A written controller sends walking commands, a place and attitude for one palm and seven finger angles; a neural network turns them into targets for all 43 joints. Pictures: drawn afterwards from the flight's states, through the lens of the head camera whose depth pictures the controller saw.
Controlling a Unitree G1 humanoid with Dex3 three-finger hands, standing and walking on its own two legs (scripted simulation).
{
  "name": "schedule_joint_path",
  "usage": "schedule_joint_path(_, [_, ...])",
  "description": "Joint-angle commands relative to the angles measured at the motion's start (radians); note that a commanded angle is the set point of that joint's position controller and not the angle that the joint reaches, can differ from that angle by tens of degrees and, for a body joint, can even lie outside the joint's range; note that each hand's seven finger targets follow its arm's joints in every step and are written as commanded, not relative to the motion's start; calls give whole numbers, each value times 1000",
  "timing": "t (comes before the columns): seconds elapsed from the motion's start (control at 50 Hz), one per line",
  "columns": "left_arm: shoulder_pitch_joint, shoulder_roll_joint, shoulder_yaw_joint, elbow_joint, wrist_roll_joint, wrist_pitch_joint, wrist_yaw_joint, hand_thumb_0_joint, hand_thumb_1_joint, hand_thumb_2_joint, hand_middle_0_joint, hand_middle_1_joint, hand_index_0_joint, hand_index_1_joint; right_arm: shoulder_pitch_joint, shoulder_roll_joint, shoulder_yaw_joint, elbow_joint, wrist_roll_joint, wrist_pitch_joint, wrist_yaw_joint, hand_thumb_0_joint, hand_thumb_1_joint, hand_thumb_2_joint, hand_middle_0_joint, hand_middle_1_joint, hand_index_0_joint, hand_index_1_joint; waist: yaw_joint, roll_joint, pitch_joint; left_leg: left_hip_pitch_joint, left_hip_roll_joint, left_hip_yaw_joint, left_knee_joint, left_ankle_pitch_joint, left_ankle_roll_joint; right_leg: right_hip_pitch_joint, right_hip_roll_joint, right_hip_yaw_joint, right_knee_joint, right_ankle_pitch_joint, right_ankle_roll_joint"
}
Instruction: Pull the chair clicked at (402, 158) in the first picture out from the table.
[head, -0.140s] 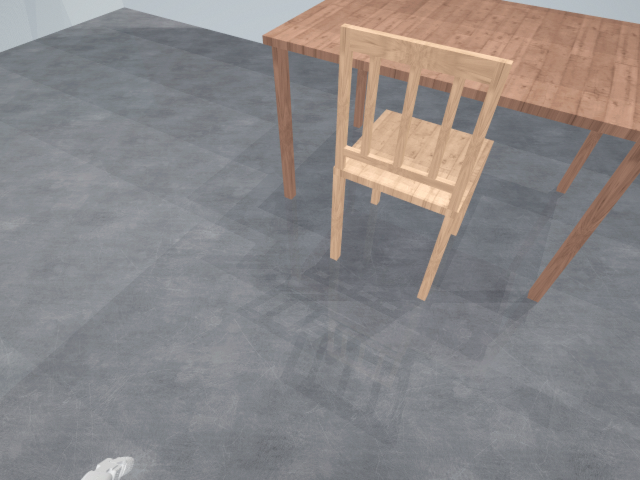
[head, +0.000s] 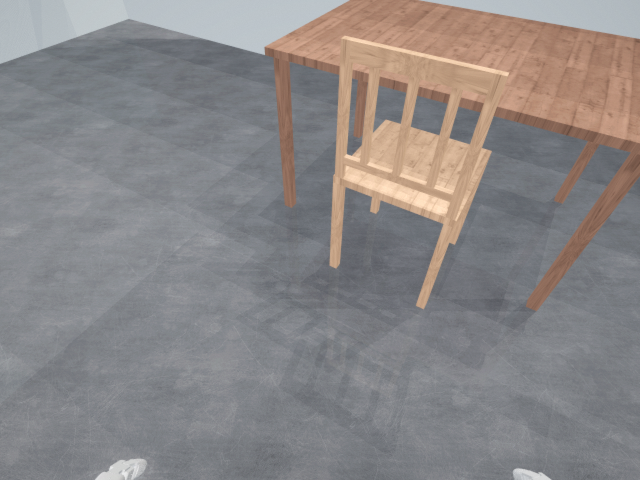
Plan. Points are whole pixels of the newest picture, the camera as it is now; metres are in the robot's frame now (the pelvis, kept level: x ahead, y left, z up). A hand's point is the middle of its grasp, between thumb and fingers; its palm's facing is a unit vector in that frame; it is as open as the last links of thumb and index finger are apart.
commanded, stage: stand and wait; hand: left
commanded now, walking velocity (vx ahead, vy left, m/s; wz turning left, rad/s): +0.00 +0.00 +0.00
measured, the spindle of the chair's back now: (404, 129) +0.98 -0.17 -0.07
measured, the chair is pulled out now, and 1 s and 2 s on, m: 0.00 0.00 0.00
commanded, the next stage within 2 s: look at it before walking up in 0.68 s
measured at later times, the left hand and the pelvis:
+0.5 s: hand out of the picture +0.06 +0.24 -0.15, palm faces -0.03 -0.94 -0.35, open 7.4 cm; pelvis -0.01 -0.01 +0.01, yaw +0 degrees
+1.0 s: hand out of the picture +0.06 +0.22 -0.15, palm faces -0.03 -0.94 -0.33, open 7.4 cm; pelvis -0.02 -0.02 +0.01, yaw +0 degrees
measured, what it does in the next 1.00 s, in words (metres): stands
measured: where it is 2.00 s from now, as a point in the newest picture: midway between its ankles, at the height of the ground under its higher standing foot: outside the picture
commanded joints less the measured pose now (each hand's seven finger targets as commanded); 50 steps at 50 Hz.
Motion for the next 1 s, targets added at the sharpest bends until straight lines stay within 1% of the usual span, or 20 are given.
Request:
schedule_joint_path(0.0, [-48,209,57,-54,0,-22,17,0,900,900,-200,-300,-200,-300,-49,-207,-54,-52,6,-31,-13,0,-900,-900,200,300,200,300,-6,-9,-67,20,130,-91,-99,300,25,24,-76,61,-66,250,-57])
schedule_joint_path(0.08, [-44,208,57,-40,1,-23,16,0,900,900,-200,-300,-200,-300,-57,-202,-53,-39,6,-31,-13,0,-900,-900,200,300,200,300,-4,4,-59,25,129,-91,-110,281,24,21,-78,68,-83,239,-56])
schedule_joint_path(0.12, [-47,207,57,-35,1,-23,15,0,900,900,-200,-300,-200,-300,-56,-202,-52,-33,7,-30,-13,0,-900,-900,200,300,200,300,-5,-3,-50,20,128,-93,-117,259,21,20,-78,73,-95,227,-56])
schedule_joint_path(0.18, [-42,207,57,-24,0,-25,14,0,900,900,-200,-300,-200,-300,-53,-203,-52,-22,8,-31,-13,0,-900,-900,200,300,200,300,-5,-3,-67,33,132,-93,-121,255,20,28,-81,75,-104,227,-57])
schedule_joint_path(0.22, [-44,208,56,-15,0,-24,13,0,900,900,-200,-300,-200,-300,-54,-205,-50,-12,9,-30,-13,0,-900,-900,200,300,200,300,-5,2,-60,33,132,-95,-131,241,19,27,-81,78,-112,216,-57])
schedule_joint_path(0.24, [-42,208,58,-12,1,-25,14,0,900,900,-200,-300,-200,-300,-50,-204,-51,-9,10,-30,-13,0,-900,-900,200,300,200,300,-4,-10,-63,34,134,-95,-132,239,20,29,-80,76,-113,213,-57])
schedule_joint_path(0.28, [-41,209,57,-2,0,-26,13,0,900,900,-200,-300,-200,-300,-46,-205,-49,1,10,-30,-13,0,-900,-900,200,300,200,300,-6,-13,-60,33,134,-94,-136,224,17,31,-84,83,-123,210,-58])
schedule_joint_path(0.38, [-36,210,56,17,-2,-26,13,0,900,900,-200,-300,-200,-300,-41,-209,-47,26,11,-30,-13,0,-900,-900,200,300,200,300,-3,-1,-50,31,137,-98,-154,207,15,32,-83,87,-134,191,-58])
schedule_joint_path(0.42, [-38,210,56,25,-1,-26,13,0,900,900,-200,-300,-200,-300,-35,-209,-47,33,12,-30,-13,0,-900,-900,200,300,200,300,-4,-2,-41,24,138,-101,-159,198,14,32,-81,89,-141,183,-58])
schedule_joint_path(0.46, [-35,212,56,30,-1,-27,12,0,900,900,-200,-300,-200,-300,-30,-209,-46,41,13,-30,-13,0,-900,-900,200,300,200,300,-3,-20,-36,22,138,-100,-162,182,13,27,-84,92,-150,168,-59])
schedule_joint_path(0.5, [-35,211,56,36,-2,-27,13,0,900,900,-200,-300,-200,-300,-28,-210,-45,47,12,-30,-12,0,-900,-900,200,300,200,300,-3,-14,-36,26,137,-101,-166,182,12,27,-85,95,-154,166,-59])
schedule_joint_path(0.54, [-32,214,57,37,-1,-29,13,0,900,900,-200,-300,-200,-300,-25,-208,-45,51,13,-29,-12,0,-900,-900,200,300,200,300,-3,-30,-40,31,138,-100,-162,181,10,27,-86,98,-161,164,-60])
schedule_joint_path(0.62, [-40,213,55,43,-1,-30,13,0,900,900,-200,-300,-200,-300,-22,-208,-45,63,12,-29,-11,0,-900,-900,200,300,200,300,-5,-21,-34,32,139,-99,-171,174,6,21,-84,102,-166,156,-59])
schedule_joint_path(0.68, [-36,212,57,46,-1,-30,13,0,900,900,-200,-300,-200,-300,-20,-204,-44,68,12,-29,-10,0,-900,-900,200,300,200,300,-2,-12,-26,20,138,-99,-177,156,5,21,-85,104,-174,131,-59])
schedule_joint_path(0.84, [-38,210,57,45,1,-32,13,0,900,900,-200,-300,-200,-300,-14,-204,-43,70,13,-29,-10,0,-900,-900,200,300,200,300,-3,-22,-26,26,141,-100,-176,171,3,18,-84,106,-182,141,-59])
schedule_joint_path(0.88, [-40,209,56,48,0,-32,13,0,900,900,-200,-300,-200,-300,-18,-204,-41,73,12,-29,-10,0,-900,-900,200,300,200,300,-3,-13,-18,25,139,-101,-182,165,3,13,-85,108,-184,135,-59])
schedule_joint_path(0.9, [-35,208,57,47,0,-32,13,0,900,900,-200,-300,-200,-300,-17,-202,-43,73,12,-30,-10,0,-900,-900,200,300,200,300,-4,-11,-30,32,140,-100,-180,169,3,17,-85,108,-185,137,-59])
schedule_joint_path(0.94, [-37,212,57,47,1,-33,13,0,900,900,-200,-300,-200,-300,-13,-203,-43,72,13,-29,-10,0,-900,-900,200,300,200,300,-5,-26,-32,32,140,-99,-174,178,1,19,-85,107,-185,149,-60])
schedule_joint_path(0.98, [-37,209,57,48,0,-34,13,0,900,900,-200,-300,-200,-300,-16,-202,-42,73,13,-30,-11,0,-900,-900,200,300,200,300,-4,-14,-33,36,142,-98,-177,187,2,23,-88,107,-185,162,-60])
